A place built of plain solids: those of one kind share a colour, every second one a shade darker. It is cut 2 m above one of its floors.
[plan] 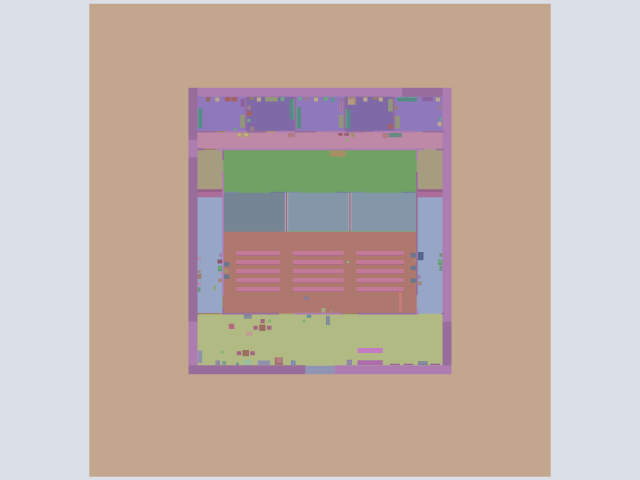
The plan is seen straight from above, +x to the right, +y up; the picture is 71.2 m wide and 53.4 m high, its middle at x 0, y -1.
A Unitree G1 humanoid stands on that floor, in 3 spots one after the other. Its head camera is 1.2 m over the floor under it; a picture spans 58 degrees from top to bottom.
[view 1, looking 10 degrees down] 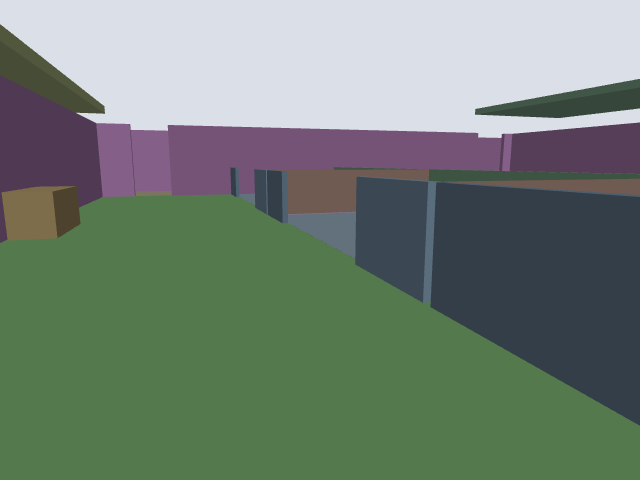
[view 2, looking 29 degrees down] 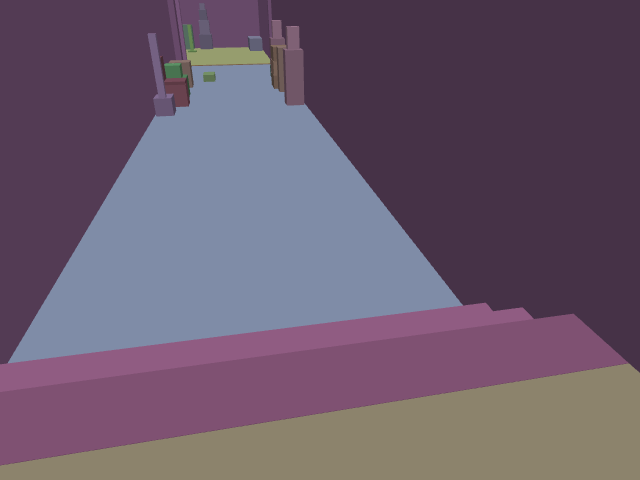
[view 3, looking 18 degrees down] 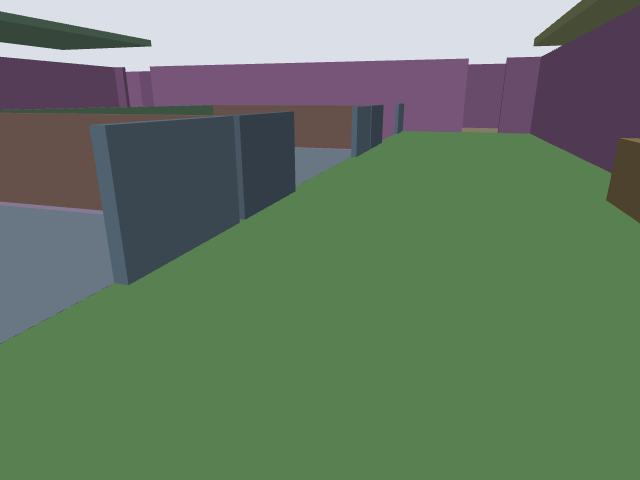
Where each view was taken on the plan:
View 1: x -6.84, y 6.34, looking -18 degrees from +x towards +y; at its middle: floor_lift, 6.91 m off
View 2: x -12.25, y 5.61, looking -101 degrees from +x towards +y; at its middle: floor_promenade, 3.67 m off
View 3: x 7.22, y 6.39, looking -163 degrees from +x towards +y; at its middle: floor_stage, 3.88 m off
